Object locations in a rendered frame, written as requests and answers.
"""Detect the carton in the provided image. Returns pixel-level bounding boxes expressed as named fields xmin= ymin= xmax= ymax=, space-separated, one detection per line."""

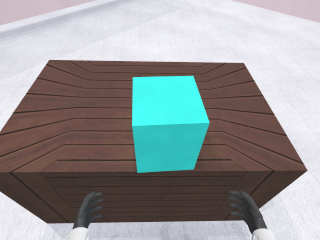
xmin=132 ymin=76 xmax=210 ymax=173

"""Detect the pedestal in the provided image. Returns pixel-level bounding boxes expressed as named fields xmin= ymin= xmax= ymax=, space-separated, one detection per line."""
xmin=0 ymin=60 xmax=308 ymax=224

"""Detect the left robot hand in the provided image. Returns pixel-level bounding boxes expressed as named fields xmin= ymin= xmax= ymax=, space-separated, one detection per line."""
xmin=72 ymin=191 xmax=104 ymax=229

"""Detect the right robot hand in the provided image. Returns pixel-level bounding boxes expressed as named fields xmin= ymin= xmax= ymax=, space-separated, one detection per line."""
xmin=228 ymin=190 xmax=268 ymax=234

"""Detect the right robot forearm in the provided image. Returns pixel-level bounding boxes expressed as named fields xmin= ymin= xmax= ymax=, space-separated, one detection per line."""
xmin=251 ymin=228 xmax=278 ymax=240

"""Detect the left robot forearm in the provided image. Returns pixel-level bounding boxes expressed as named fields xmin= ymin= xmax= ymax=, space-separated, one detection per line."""
xmin=65 ymin=227 xmax=91 ymax=240

